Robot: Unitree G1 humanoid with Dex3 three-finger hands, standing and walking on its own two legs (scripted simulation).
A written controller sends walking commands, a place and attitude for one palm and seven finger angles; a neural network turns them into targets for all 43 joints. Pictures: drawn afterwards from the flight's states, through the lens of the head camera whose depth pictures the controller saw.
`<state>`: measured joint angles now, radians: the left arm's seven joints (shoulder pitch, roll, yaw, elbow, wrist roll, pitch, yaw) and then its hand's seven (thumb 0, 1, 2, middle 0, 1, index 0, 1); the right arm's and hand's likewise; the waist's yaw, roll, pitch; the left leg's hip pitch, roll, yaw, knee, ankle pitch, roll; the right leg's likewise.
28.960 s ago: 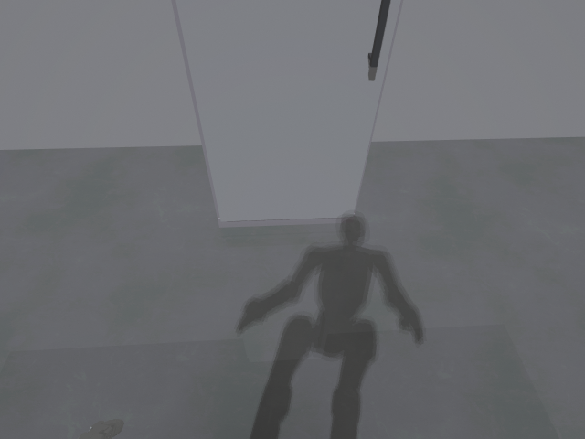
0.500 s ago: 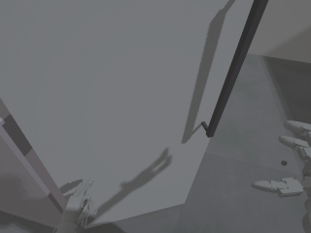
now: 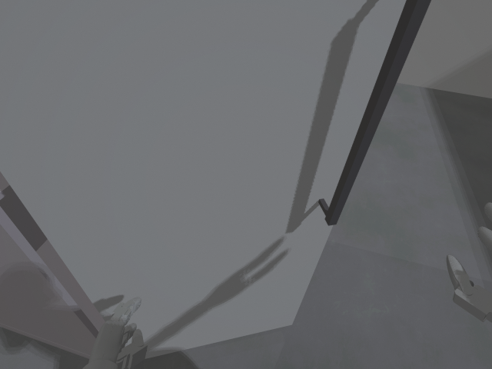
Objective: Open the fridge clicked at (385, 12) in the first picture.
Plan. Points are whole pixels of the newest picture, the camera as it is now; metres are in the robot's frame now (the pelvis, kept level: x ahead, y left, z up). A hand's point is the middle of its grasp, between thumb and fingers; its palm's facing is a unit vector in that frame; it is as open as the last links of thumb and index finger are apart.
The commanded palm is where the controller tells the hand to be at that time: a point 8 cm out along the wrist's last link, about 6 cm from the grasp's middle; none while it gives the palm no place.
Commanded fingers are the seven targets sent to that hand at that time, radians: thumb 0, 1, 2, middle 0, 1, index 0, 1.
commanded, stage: draw the hand back to the body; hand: right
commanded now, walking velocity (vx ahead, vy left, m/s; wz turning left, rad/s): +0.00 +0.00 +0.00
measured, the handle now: (358, 127) +0.41 -0.17 +0.23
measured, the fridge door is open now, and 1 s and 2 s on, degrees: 61 61 61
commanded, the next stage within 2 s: step back with the hand held close in 0.42 s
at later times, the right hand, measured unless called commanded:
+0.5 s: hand (475, 288) +0.19 -0.27 +0.15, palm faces +0.47 +0.80 -0.36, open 7.4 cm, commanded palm +0.13 -0.30 +0.17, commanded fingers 0.00 -0.90 -0.90 0.20 0.30 0.20 0.30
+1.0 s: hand out of the picture +0.16 -0.28 +0.15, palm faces +0.38 +0.79 -0.48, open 7.4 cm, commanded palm +0.10 -0.32 +0.18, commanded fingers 0.00 -0.90 -0.90 0.20 0.30 0.20 0.30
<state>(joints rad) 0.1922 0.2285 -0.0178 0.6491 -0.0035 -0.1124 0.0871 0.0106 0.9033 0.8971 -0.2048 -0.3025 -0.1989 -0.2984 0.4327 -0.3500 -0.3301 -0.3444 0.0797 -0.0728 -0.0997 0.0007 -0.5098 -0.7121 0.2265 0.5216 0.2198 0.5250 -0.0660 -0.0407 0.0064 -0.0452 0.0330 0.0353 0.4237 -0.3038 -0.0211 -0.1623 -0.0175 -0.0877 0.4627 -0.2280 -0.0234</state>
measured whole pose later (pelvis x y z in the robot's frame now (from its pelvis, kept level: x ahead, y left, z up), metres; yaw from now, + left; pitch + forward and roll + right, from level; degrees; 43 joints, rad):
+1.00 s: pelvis -0.05 -0.02 -0.01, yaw +1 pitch +0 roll +2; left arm 0.18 0.22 -0.02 0.54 -0.01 -0.02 0.09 0.01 0.90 0.90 -0.20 -0.30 -0.20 -0.30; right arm 0.53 -0.43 -0.42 -0.50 0.07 -0.16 -0.12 0.01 -0.89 -0.90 0.22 0.30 0.21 0.30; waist -0.02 -0.02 0.05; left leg -0.25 0.03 0.02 0.50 -0.25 -0.04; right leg -0.36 -0.03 -0.10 0.54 -0.18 -0.05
